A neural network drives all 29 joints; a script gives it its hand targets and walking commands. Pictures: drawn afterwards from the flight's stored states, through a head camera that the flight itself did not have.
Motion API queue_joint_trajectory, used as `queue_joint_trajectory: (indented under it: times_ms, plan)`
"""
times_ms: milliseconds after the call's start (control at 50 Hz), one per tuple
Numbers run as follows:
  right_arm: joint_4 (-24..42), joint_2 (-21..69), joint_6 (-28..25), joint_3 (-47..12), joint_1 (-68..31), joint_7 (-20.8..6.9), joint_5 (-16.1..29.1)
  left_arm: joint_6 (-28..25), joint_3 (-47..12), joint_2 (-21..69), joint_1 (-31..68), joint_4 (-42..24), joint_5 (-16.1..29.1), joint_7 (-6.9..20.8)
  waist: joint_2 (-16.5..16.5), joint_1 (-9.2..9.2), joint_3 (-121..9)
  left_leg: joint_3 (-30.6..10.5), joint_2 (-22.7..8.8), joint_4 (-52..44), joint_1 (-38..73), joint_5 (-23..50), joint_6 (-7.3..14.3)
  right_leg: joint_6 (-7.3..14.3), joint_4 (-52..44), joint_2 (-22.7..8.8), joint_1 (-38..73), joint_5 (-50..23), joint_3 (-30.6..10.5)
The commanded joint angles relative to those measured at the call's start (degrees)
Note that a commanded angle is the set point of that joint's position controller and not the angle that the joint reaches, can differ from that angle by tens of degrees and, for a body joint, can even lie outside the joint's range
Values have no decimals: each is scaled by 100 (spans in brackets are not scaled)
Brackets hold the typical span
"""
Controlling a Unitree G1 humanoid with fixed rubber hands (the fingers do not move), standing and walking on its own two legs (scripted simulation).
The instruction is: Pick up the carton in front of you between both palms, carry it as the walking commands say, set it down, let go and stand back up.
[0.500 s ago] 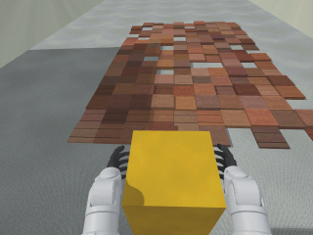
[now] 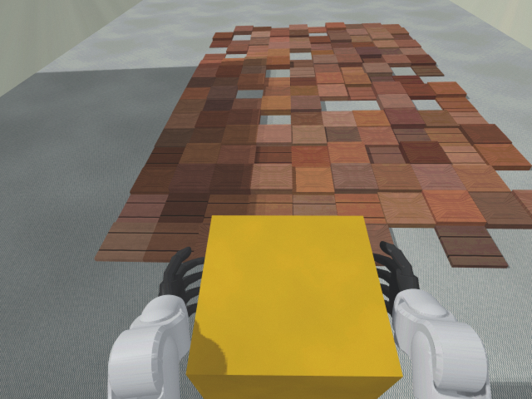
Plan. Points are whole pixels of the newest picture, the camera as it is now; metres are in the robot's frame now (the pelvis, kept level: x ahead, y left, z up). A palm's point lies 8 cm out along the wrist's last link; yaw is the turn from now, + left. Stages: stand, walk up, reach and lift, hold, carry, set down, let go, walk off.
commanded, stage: carry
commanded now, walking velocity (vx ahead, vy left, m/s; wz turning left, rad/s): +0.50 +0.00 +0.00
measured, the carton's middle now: (286, 322) +0.25 +0.01 +0.02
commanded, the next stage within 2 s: none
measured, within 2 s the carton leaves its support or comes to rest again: neither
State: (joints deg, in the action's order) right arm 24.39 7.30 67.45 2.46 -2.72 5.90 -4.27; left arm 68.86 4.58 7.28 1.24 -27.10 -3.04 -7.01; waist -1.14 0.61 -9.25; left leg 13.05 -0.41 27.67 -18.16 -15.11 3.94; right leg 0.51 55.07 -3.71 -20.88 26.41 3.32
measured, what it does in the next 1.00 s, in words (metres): walks ahead: right foot, then left foot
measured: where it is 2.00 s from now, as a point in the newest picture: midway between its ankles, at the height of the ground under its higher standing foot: (285, 202)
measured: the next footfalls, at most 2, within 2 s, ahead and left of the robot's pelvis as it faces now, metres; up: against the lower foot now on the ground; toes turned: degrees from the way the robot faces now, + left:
right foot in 0.30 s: +0.37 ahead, -0.13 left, +0.00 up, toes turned -11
left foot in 0.84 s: +0.71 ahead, +0.05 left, +0.00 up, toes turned +9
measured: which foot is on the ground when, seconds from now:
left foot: down 0.00-0.32, up 0.34-0.82, down 0.84-1.00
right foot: up 0.00-0.28, down 0.30-0.86, up 0.88-1.00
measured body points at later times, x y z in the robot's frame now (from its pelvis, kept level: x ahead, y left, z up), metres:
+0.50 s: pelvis +0.30 -0.06 +0.01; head +0.33 -0.07 +0.46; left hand +0.56 +0.11 +0.12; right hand +0.59 -0.19 +0.12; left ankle +0.23 +0.07 -0.64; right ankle +0.33 -0.12 -0.73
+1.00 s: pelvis +0.62 +0.00 -0.01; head +0.69 +0.01 +0.43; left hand +1.00 +0.13 +0.09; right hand +0.98 -0.17 +0.09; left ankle +0.67 +0.05 -0.73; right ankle +0.52 -0.14 -0.62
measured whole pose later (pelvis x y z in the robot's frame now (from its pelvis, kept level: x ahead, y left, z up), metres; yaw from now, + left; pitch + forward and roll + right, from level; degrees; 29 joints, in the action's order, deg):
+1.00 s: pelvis +0.62 +0.00 -0.01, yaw +0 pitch +4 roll -1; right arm 6.6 4.6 69.5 15.2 -35.1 9.4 -1.7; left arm 71.4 15.6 4.7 35.9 -7.6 -2.5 -9.4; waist -0.8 -3.4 4.5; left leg 10.4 0.3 33.4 -25.5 -13.0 6.8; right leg 3.0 75.3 -2.1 -30.7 21.2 0.5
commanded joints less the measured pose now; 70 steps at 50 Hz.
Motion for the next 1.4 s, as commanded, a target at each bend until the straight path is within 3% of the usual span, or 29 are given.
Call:
queue_joint_trajectory:
  times_ms: [0,60,220,260,280,300,320,340,400,460,580,700,760,780,800,820,840,860,880,920,940,1120,1220,1260,1280,1300,1320,1340,1380]
  plan:
    - [910,4806,160,-3658,-2671,-715,1900,75,-4025,4700,2973,-628,2093,1016,243,-188,-675,-3018,-2216,-1723,2484,30,742,75,785,-492,-2595,-452,-237]
    - [886,4727,270,-3766,-2605,-728,2078,115,-3867,4725,2627,-434,1889,883,535,-191,-544,-1837,-1693,-1920,2166,635,471,-86,-247,-291,-2133,-1108,144]
    - [661,4453,424,-3656,-2377,-797,2111,246,-3682,4508,2430,-405,1634,721,1111,-161,66,-593,-1354,-1572,1727,2114,110,55,-2361,75,-696,-2333,928]
    - [851,4462,417,-3683,-2511,-809,2107,227,-3728,4551,2507,-529,1731,764,987,-34,-268,-82,-1189,-435,1501,3010,-91,109,-2662,422,583,-2125,1321]
    - [985,4425,414,-3709,-2594,-805,2117,221,-3734,4548,2569,-621,1785,782,686,37,-642,154,-931,635,1110,3015,-243,90,-2737,547,1664,-1737,1417]
    - [1129,4329,422,-3713,-2741,-796,2131,232,-3730,4496,2657,-764,1808,797,35,130,-1022,44,-718,2042,120,1858,-384,260,-3121,-424,2677,-549,-22]
    - [1364,4351,457,-3762,-2882,-780,2160,218,-3748,4431,2879,-807,1875,816,-1586,96,-1460,-264,26,3825,-1487,-449,-601,1066,-4044,-2053,3711,599,-3089]
    - [1456,4350,464,-3802,-2977,-790,2177,225,-3787,4568,2797,-866,1981,846,-1365,79,-1318,-1092,-79,4623,-1938,-1077,-419,1195,-4529,-2155,3385,-233,-3583]
    - [1627,4758,417,-3829,-3131,-831,2197,189,-3978,4896,3321,-1405,2171,909,-120,12,-1312,-1393,-771,4454,-1919,-278,-172,860,-4113,-1694,2602,-2028,-1777]
    - [1517,4551,427,-3745,-3166,-755,2051,239,-4010,4604,3571,-1467,2248,912,-368,14,-1356,-1124,-700,3750,-1692,56,-235,685,-4229,-1375,2272,-2124,-833]
    - [576,3466,660,-3291,-4015,-419,1771,511,-3582,3379,4336,-448,2058,716,-484,197,-653,-696,-574,2137,-2514,778,-334,883,-4382,-1096,2502,-2400,-219]
    - [-394,3225,770,-2723,-5193,-173,1771,571,-2995,3218,5387,632,1923,405,-611,272,-96,-372,-346,1001,-2191,1282,-96,863,-4102,-891,2315,-2997,200]
    - [-763,3345,735,-2516,-5684,-163,1793,526,-2855,3421,5965,1006,1901,324,-756,79,-130,-295,-149,680,-1424,1177,137,687,-3546,-926,2338,-4100,404]
    - [-901,3371,710,-2430,-5771,-166,1792,504,-2835,3505,6113,1112,1883,304,-741,-97,-415,-170,30,546,-761,1026,156,563,-2970,-876,2351,-4776,545]
    - [-1102,3398,675,-2347,-5744,-169,1767,486,-2821,3596,6258,1201,1865,287,-421,-405,-901,124,340,261,395,855,118,377,-1796,-625,2154,-4947,878]
    - [-1232,3448,635,-2287,-5823,-173,1752,450,-2764,3622,6439,1257,1818,266,109,-638,-1498,-345,25,242,1825,543,48,214,-425,-398,1305,-3857,852]
    - [-1357,3408,582,-2216,-6024,-171,1740,432,-2698,3759,6550,1321,1797,242,1402,-504,-2012,-3425,-1776,-162,3075,-108,668,-1,1324,245,-468,-1684,611]
    - [-1467,3662,520,-2255,-6175,-191,1800,391,-2591,3776,6745,1406,1738,218,2095,-592,-2123,-4816,-2073,-949,3411,1,1044,30,2353,789,-1593,131,-69]
    - [-1334,3889,445,-2349,-6511,-239,1943,320,-2619,4007,7059,1437,1741,199,1735,-495,-2015,-4373,-2032,-806,3284,301,1042,211,2859,448,-1939,38,-504]
    - [-1086,4607,247,-2634,-7262,-368,2284,135,-2689,4523,7398,1379,1742,207,631,-420,-1826,-3324,-1738,-471,2680,1424,789,320,2617,89,-2014,-451,-531]
    - [-1006,4839,146,-2755,-7503,-417,2391,34,-2673,4668,7414,1462,1682,216,538,-369,-1854,-2904,-1636,-493,2508,1656,716,310,2350,-13,-1970,-601,-493]
    - [-1157,4638,-237,-2788,-7067,-442,2227,-391,-2890,4519,7052,1597,1402,230,728,-509,-1876,-1845,-1287,-5,3482,3699,836,282,1131,60,-3409,-1062,146]
    - [-983,4336,-136,-2703,-6871,-401,2136,-279,-2950,4281,6987,1258,1552,250,849,-492,-1267,-1027,-816,-137,2881,4546,625,322,-1685,477,-1915,-2201,759]
    - [-979,4162,-31,-2664,-6627,-368,2086,-163,-2901,4113,6765,1234,1566,262,1049,-180,-1466,-774,-861,586,2480,5838,378,420,-2301,876,-304,-2550,1078]
    - [-988,4103,24,-2680,-6555,-359,2062,-110,-2873,4036,6636,1269,1581,274,903,160,-1861,-508,-786,1585,2217,5633,178,457,-2849,871,935,-2977,1056]
    - [-979,4020,75,-2690,-6588,-345,2006,-58,-2834,3997,6567,1253,1607,298,492,386,-2165,-576,-627,2600,1267,4086,49,448,-2867,367,2249,-2892,482]
    - [-1029,4104,158,-2698,-6475,-337,1962,1,-2838,3829,6688,1273,1635,308,-861,210,-2817,-869,46,4076,-554,-68,-152,1181,-2440,-1590,3941,-4139,-2242]
    - [-941,3974,251,-2567,-6417,-316,1896,56,-2838,3962,6473,1402,1715,312,-1567,430,-3103,-1238,628,5548,-1626,-1245,-196,1927,-3106,-1827,4468,-3372,-3736]
    - [-696,4252,287,-2575,-6711,-305,1884,85,-3021,4465,6836,1022,1987,412,-701,404,-2339,-1514,124,5716,-2465,-954,-105,1628,-3162,-1496,3924,-3367,-2892]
